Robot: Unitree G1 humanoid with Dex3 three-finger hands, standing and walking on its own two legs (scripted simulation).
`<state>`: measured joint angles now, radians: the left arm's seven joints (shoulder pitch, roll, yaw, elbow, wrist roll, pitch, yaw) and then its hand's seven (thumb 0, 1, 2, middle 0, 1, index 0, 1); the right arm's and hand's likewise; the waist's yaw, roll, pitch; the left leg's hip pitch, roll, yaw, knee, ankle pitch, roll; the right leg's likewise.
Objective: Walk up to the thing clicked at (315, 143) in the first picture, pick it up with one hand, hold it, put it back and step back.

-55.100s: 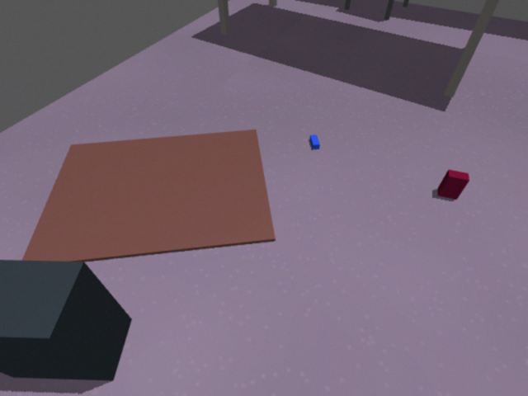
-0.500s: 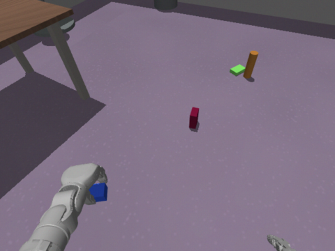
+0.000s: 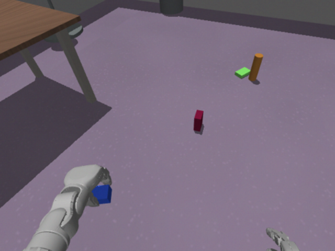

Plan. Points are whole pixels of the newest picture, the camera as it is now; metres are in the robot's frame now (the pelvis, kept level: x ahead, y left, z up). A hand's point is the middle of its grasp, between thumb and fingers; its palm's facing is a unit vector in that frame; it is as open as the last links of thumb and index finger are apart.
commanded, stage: hold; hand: left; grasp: from above
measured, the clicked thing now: (93, 195) +0.31 +0.23 -0.09
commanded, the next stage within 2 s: crouch in 1.10 s
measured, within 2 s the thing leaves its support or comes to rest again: neither
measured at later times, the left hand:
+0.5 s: hand (90, 193) +0.29 +0.21 -0.02, palm faces -0.45 -0.07 -0.89, open 7.1 cm
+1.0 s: hand (89, 187) +0.30 +0.22 -0.02, palm faces -0.44 -0.06 -0.89, open 7.1 cm
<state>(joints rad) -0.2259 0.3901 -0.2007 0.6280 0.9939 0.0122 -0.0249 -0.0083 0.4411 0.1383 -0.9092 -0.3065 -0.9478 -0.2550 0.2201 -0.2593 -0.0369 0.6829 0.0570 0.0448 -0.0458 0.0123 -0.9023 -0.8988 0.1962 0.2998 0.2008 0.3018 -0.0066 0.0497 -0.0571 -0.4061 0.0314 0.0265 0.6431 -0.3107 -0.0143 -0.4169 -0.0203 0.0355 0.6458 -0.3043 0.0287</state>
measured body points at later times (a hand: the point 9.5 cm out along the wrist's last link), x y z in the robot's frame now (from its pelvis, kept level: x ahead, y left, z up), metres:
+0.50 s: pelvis +0.00 +0.00 +0.01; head +0.00 -0.03 +0.46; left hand +0.31 +0.22 +0.03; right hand +0.14 -0.26 -0.11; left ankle +0.01 +0.13 -0.72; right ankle +0.02 -0.14 -0.72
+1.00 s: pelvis +0.01 +0.00 +0.01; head +0.02 -0.02 +0.46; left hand +0.32 +0.22 +0.03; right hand +0.15 -0.25 -0.10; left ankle +0.01 +0.13 -0.72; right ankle +0.02 -0.14 -0.72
